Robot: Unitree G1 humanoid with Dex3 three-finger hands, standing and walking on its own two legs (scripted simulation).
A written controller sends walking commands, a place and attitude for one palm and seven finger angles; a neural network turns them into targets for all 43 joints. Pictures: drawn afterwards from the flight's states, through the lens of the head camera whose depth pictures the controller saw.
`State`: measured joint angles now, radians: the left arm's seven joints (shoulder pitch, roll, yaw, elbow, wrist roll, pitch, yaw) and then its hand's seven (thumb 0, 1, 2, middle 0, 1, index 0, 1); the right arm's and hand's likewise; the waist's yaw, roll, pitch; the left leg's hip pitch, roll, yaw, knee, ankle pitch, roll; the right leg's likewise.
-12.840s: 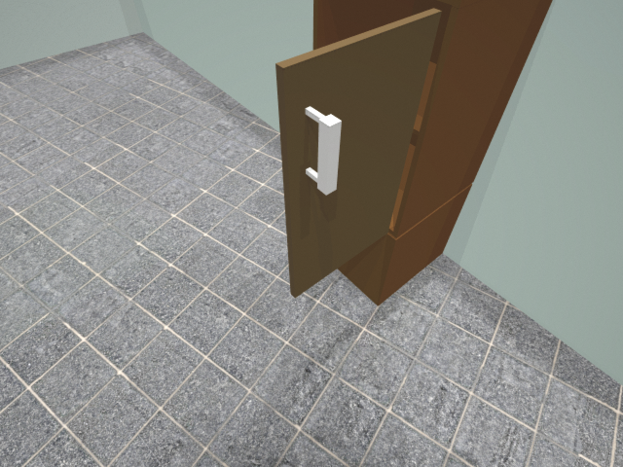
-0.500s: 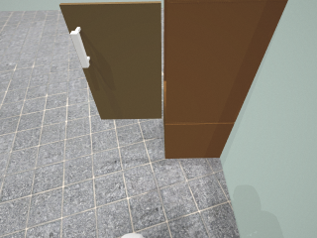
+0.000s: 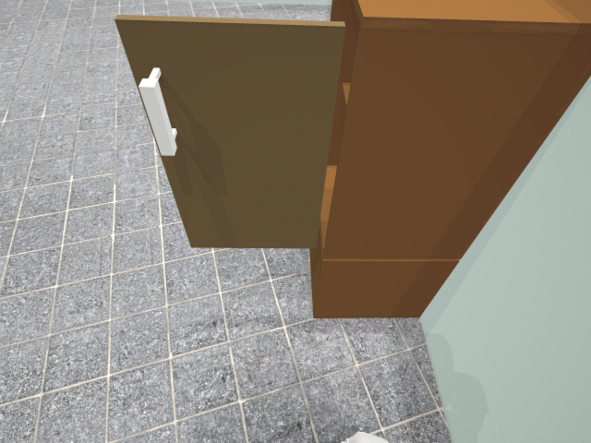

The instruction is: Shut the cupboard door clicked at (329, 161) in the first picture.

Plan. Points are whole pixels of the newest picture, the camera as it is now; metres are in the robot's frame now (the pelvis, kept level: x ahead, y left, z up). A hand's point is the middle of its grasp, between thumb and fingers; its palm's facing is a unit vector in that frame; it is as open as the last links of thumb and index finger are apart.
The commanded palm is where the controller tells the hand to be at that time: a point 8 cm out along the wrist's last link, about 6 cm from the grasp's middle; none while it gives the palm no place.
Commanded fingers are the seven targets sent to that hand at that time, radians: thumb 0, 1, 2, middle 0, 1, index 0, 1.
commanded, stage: take the last steps up to it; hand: left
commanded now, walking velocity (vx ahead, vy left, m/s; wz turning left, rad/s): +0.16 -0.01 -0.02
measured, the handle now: (162, 112) +0.60 +0.28 +0.10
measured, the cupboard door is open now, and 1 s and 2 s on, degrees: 90 90 90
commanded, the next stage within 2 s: come to a stop and stand still in 0.04 s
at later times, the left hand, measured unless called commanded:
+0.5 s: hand (190, 439) +0.15 +0.17 -0.18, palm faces +0.03 -0.98 -0.21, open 7.3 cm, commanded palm none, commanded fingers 0.00 0.90 0.90 -0.20 -0.30 -0.20 -0.30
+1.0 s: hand out of the picture +0.11 +0.19 -0.17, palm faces -0.02 -0.97 -0.24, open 7.4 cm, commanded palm none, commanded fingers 0.00 0.90 0.90 -0.20 -0.30 -0.20 -0.30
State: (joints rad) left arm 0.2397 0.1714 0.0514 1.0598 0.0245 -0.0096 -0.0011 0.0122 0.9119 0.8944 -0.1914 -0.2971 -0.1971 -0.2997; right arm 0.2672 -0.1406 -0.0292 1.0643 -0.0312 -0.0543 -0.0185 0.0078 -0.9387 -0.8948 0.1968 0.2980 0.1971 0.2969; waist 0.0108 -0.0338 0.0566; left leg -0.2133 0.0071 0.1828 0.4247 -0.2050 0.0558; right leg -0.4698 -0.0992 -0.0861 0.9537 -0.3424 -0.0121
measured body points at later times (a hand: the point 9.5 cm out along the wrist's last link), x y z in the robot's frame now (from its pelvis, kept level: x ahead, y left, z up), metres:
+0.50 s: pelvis +0.10 -0.01 +0.00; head +0.12 +0.00 +0.44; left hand +0.15 +0.23 -0.16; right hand +0.12 -0.24 -0.16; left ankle +0.07 +0.10 -0.74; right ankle +0.09 -0.11 -0.74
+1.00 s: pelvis +0.07 +0.01 +0.00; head +0.08 -0.01 +0.45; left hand +0.11 +0.24 -0.15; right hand +0.11 -0.23 -0.16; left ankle +0.07 +0.10 -0.74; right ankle +0.09 -0.11 -0.74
